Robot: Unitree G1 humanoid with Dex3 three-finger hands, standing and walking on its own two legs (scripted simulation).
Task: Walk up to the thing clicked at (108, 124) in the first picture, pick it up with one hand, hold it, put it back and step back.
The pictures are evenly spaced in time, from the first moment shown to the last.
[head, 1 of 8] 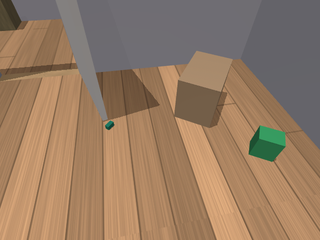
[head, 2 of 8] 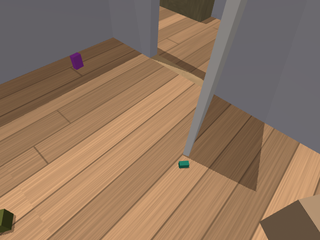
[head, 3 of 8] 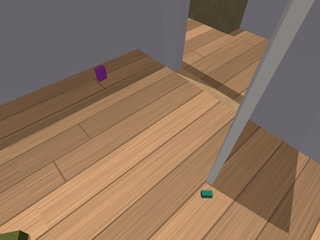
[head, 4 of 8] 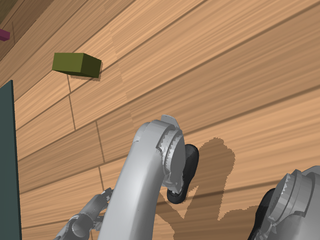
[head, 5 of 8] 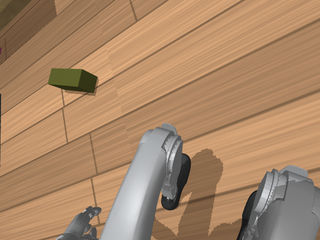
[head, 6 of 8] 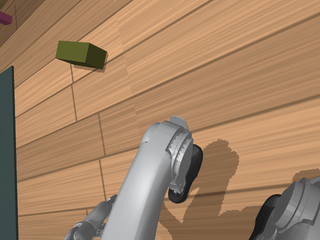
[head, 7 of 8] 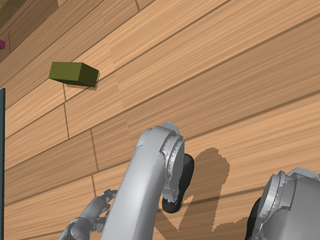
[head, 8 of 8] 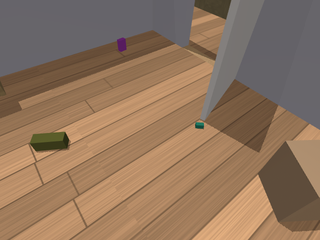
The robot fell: no
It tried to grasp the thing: no
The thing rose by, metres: 0.00
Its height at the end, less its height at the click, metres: +0.00
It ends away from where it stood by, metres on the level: 0.00
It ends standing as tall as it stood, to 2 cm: yes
